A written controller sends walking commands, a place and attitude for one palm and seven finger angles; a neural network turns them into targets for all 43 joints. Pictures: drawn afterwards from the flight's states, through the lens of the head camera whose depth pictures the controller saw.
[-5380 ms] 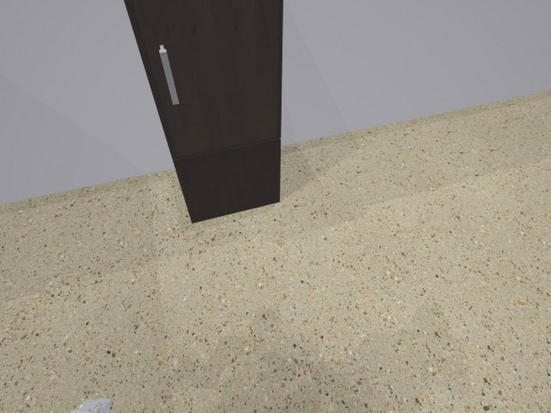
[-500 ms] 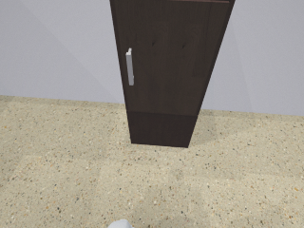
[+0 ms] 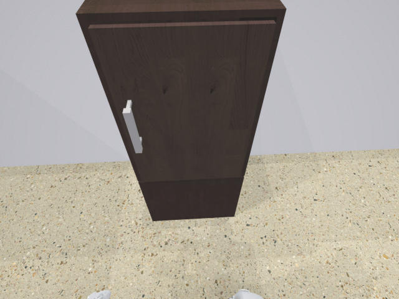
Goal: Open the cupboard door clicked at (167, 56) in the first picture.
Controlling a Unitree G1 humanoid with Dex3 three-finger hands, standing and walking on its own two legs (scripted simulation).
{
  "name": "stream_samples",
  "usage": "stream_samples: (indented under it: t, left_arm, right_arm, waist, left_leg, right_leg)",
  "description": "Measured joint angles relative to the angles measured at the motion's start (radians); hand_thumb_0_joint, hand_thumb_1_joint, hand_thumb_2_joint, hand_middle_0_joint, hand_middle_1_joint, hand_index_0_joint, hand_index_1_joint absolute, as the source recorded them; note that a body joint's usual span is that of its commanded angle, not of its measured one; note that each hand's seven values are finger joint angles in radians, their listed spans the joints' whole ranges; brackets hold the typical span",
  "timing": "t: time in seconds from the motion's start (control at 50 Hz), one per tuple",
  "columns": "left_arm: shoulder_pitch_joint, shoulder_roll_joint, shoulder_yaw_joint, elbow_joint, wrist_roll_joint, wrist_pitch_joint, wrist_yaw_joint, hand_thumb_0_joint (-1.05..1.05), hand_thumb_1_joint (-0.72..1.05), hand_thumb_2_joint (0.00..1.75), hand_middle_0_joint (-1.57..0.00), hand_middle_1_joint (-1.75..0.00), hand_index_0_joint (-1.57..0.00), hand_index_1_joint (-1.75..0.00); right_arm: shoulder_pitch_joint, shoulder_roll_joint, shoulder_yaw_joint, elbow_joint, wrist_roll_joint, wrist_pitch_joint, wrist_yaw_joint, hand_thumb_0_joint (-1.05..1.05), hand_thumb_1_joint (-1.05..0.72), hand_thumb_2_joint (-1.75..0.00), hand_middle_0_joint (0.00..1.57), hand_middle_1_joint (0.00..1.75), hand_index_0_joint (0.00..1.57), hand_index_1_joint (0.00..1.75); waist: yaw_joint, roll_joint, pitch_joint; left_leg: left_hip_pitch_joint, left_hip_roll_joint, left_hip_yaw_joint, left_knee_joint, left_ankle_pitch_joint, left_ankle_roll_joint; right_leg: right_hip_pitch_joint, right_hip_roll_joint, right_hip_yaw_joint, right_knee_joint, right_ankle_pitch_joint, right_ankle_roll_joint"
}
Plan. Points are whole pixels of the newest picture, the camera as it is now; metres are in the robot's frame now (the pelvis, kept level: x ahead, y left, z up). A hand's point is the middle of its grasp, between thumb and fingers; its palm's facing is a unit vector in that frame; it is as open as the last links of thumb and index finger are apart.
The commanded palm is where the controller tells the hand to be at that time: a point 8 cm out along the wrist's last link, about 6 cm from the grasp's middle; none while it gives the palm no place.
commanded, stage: come to a stop and stand still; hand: left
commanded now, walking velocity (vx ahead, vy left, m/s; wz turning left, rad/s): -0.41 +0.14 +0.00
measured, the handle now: (134, 127) +0.55 +0.20 -0.01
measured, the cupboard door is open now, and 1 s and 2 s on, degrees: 0 0 0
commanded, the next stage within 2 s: look again from close up in 1.04 s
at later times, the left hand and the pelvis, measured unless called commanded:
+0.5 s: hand out of the picture +0.08 +0.23 -0.17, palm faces +0.10 -0.96 -0.27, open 7.3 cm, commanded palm none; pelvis +0.01 +0.03 -0.01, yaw +2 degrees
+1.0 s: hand out of the picture -0.02 +0.24 -0.17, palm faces +0.08 -0.98 -0.18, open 7.4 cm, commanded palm none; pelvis -0.03 +0.07 +0.00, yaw +2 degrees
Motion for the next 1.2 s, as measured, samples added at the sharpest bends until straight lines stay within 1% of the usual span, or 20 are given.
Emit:
stream_samples:
  t: [0.02,0.04,0.06,0.1,0.14,0.24,0.32,0.4,0.42,0.46,0.48,0.54,0.58,0.62,0.68,0.78,0.86,0.94,1.06,1.2]
  left_arm:
    - [-0.003,0.002,-0.004,-0.005,0.001,-0.01,0.0,0.0,0.91,0.9,-0.19,-0.3,-0.2,-0.3]
    - [-0.009,-0.002,-0.007,-0.005,0.002,-0.024,0.005,0.0,0.91,0.9,-0.19,-0.3,-0.2,-0.3]
    - [-0.018,-0.011,-0.013,-0.003,0.0,-0.033,0.011,0.0,0.91,0.9,-0.19,-0.3,-0.2,-0.3]
    - [-0.027,-0.027,-0.029,-0.002,-0.005,-0.037,0.019,0.0,0.91,0.9,-0.19,-0.3,-0.2,-0.3]
    - [-0.031,-0.042,-0.038,-0.004,-0.006,-0.022,0.029,0.0,0.91,0.9,-0.19,-0.3,-0.2,-0.3]
    - [-0.029,-0.071,-0.033,-0.014,-0.006,0.014,0.047,-0.01,0.91,0.9,-0.2,-0.3,-0.21,-0.3]
    - [-0.021,-0.052,-0.021,-0.027,0.002,0.032,0.048,-0.01,0.92,0.9,-0.2,-0.3,-0.21,-0.3]
    - [0.002,-0.022,-0.011,-0.031,0.01,0.043,0.044,-0.01,0.91,0.9,-0.2,-0.3,-0.21,-0.3]
    - [0.014,-0.014,-0.013,-0.03,0.01,0.043,0.051,-0.01,0.91,0.9,-0.2,-0.3,-0.21,-0.3]
    - [0.049,-0.005,-0.024,-0.036,0.001,0.047,0.065,0.0,0.91,0.9,-0.2,-0.3,-0.21,-0.3]
    - [0.058,-0.002,-0.026,-0.037,-0.003,0.054,0.066,0.0,0.91,0.9,-0.2,-0.3,-0.21,-0.3]
    - [0.102,0.006,-0.019,-0.046,-0.004,0.078,0.058,0.0,0.91,0.9,-0.2,-0.3,-0.21,-0.3]
    - [0.135,0.007,-0.018,-0.052,-0.003,0.082,0.048,0.0,0.91,0.9,-0.2,-0.3,-0.2,-0.3]
    - [0.167,0.006,-0.019,-0.06,-0.003,0.074,0.041,0.0,0.91,0.9,-0.2,-0.3,-0.2,-0.3]
    - [0.204,-0.002,-0.027,-0.063,0.002,0.053,0.038,0.0,0.91,0.9,-0.19,-0.3,-0.2,-0.3]
    - [0.244,-0.022,-0.04,-0.053,0.0,0.049,0.036,0.0,0.9,0.9,-0.19,-0.3,-0.2,-0.3]
    - [0.238,-0.034,-0.041,-0.042,-0.001,0.055,0.037,0.0,0.9,0.9,-0.2,-0.3,-0.2,-0.3]
    - [0.223,-0.044,-0.04,-0.04,0.002,0.044,0.035,0.0,0.9,0.9,-0.2,-0.3,-0.2,-0.3]
    - [0.205,-0.054,-0.045,-0.012,0.003,0.034,0.035,0.0,0.91,0.9,-0.2,-0.3,-0.2,-0.3]
    - [0.208,-0.057,-0.05,0.016,0.002,0.024,0.034,0.0,0.91,0.9,-0.2,-0.3,-0.2,-0.3]
  right_arm:
    - [0.014,0.001,0.002,0.007,0.003,0.004,0.0,0.0,-0.91,-0.9,0.2,0.3,0.2,0.3]
    - [0.019,0.0,0.004,0.017,0.008,0.009,0.001,0.0,-0.91,-0.9,0.2,0.3,0.2,0.3]
    - [0.013,-0.006,0.004,0.024,0.015,0.018,-0.001,0.0,-0.91,-0.9,0.2,0.3,0.2,0.3]
    - [-0.003,-0.012,0.003,0.025,0.028,0.039,-0.005,0.0,-0.91,-0.9,0.2,0.3,0.2,0.29]
    - [-0.025,-0.016,-0.002,0.016,0.033,0.058,-0.009,0.01,-0.91,-0.9,0.2,0.3,0.2,0.29]
    - [-0.104,-0.036,-0.018,-0.033,0.025,0.098,-0.003,0.01,-0.91,-0.9,0.2,0.3,0.2,0.29]
    - [-0.163,-0.052,-0.026,-0.082,0.018,0.106,0.005,0.0,-0.91,-0.9,0.2,0.3,0.2,0.29]
    - [-0.197,-0.057,-0.024,-0.116,0.018,0.093,0.011,0.0,-0.91,-0.9,0.2,0.3,0.2,0.29]
    - [-0.197,-0.059,-0.022,-0.13,0.022,0.087,0.013,0.0,-0.91,-0.9,0.2,0.3,0.2,0.29]
    - [-0.173,-0.074,-0.017,-0.179,0.024,0.068,0.014,0.0,-0.91,-0.9,0.2,0.3,0.2,0.29]
    - [-0.161,-0.077,-0.019,-0.199,0.019,0.06,0.01,0.0,-0.91,-0.9,0.2,0.3,0.2,0.29]
    - [-0.139,-0.073,-0.01,-0.238,0.003,0.074,0.008,0.0,-0.91,-0.9,0.2,0.3,0.2,0.29]
    - [-0.135,-0.068,-0.004,-0.253,-0.001,0.081,0.009,0.0,-0.91,-0.9,0.2,0.3,0.2,0.29]
    - [-0.132,-0.061,0.003,-0.26,-0.001,0.084,0.013,0.0,-0.91,-0.9,0.2,0.3,0.2,0.29]
    - [-0.132,-0.052,0.013,-0.257,0.009,0.082,0.015,0.01,-0.91,-0.9,0.2,0.3,0.2,0.29]
    - [-0.095,-0.036,0.011,-0.237,0.015,0.073,0.014,0.0,-0.92,-0.9,0.2,0.3,0.2,0.3]
    - [-0.045,-0.042,0.011,-0.201,0.008,0.06,0.013,0.0,-0.92,-0.9,0.21,0.3,0.2,0.3]
    - [-0.014,-0.045,0.014,-0.151,0.01,0.064,0.007,0.0,-0.92,-0.9,0.2,0.3,0.2,0.3]
    - [-0.004,-0.036,0.019,-0.098,0.012,0.062,0.004,0.01,-0.91,-0.9,0.2,0.3,0.2,0.3]
    - [-0.021,-0.019,0.027,-0.085,0.012,0.053,0.007,0.01,-0.91,-0.9,0.2,0.3,0.2,0.3]
  waist:
    - [-0.004,0.004,0.004]
    - [-0.003,0.015,0.01]
    - [-0.007,0.034,0.023]
    - [-0.013,0.049,0.04]
    - [-0.008,0.048,0.048]
    - [0.011,0.043,0.052]
    - [0.031,0.03,0.05]
    - [0.05,0.01,0.034]
    - [0.051,0.005,0.024]
    - [0.035,0.015,-0.005]
    - [0.027,0.018,-0.015]
    - [0.042,0.012,-0.038]
    - [0.045,0.02,-0.054]
    - [0.049,0.026,-0.064]
    - [0.062,0.034,-0.061]
    - [0.045,0.035,-0.07]
    - [0.035,0.021,-0.069]
    - [0.035,0.009,-0.059]
    - [0.03,0.002,-0.045]
    - [0.028,0.006,-0.053]
  left_leg:
    - [-0.004,0.009,-0.002,0.047,-0.035,-0.009]
    - [-0.032,0.025,-0.009,0.128,-0.069,-0.012]
    - [-0.074,0.035,-0.041,0.236,-0.106,-0.009]
    - [-0.167,0.02,-0.109,0.434,-0.173,-0.004]
    - [-0.249,-0.001,-0.142,0.566,-0.186,-0.004]
    - [-0.407,-0.019,-0.166,0.671,-0.124,-0.024]
    - [-0.445,-0.018,-0.168,0.625,-0.077,-0.034]
    - [-0.391,-0.012,-0.158,0.477,-0.065,-0.025]
    - [-0.361,-0.014,-0.151,0.412,-0.07,-0.027]
    - [-0.278,-0.01,-0.13,0.219,0.024,-0.022]
    - [-0.274,-0.018,-0.13,0.205,0.058,-0.001]
    - [-0.27,-0.038,-0.106,0.245,0.049,0.048]
    - [-0.267,-0.046,-0.094,0.239,0.051,0.061]
    - [-0.271,-0.055,-0.087,0.237,0.057,0.068]
    - [-0.287,-0.065,-0.076,0.246,0.061,0.071]
    - [-0.294,-0.078,-0.088,0.197,0.087,0.066]
    - [-0.287,-0.079,-0.086,0.145,0.14,0.094]
    - [-0.276,-0.087,-0.081,0.103,0.166,0.104]
    - [-0.256,-0.092,-0.083,0.076,0.181,0.102]
    - [-0.249,-0.088,-0.092,0.06,0.184,0.091]
  right_leg:
    - [0.036,0.008,-0.007,-0.054,0.056,-0.003]
    - [0.046,0.018,-0.014,-0.055,0.052,-0.024]
    - [0.045,0.028,-0.024,-0.03,0.024,-0.038]
    - [0.055,0.034,-0.035,-0.013,-0.016,-0.052]
    - [0.075,0.031,-0.036,-0.034,-0.019,-0.053]
    - [0.093,0.018,-0.036,-0.097,0.017,-0.048]
    - [0.088,0.009,-0.029,-0.124,0.044,-0.038]
    - [0.077,0.006,-0.022,-0.132,0.065,-0.024]
    - [0.071,0.003,-0.018,-0.125,0.067,-0.018]
    - [0.053,-0.006,-0.023,-0.077,0.05,-0.001]
    - [0.043,-0.015,-0.023,-0.038,0.021,0.005]
    - [0.022,0.007,0.049,0.072,-0.139,-0.001]
    - [0.019,0.034,0.078,0.139,-0.16,-0.003]
    - [0.057,0.055,0.08,0.112,-0.148,-0.004]
    - [0.094,0.067,0.092,0.022,-0.051,-0.01]
    - [0.094,0.056,0.083,-0.026,-0.04,-0.01]
    - [0.097,0.065,0.094,-0.059,-0.059,-0.007]
    - [0.101,0.064,0.106,-0.086,-0.055,-0.013]
    - [0.131,0.062,0.108,-0.138,0.021,-0.001]
    - [0.142,0.069,0.108,-0.163,0.037,0.004]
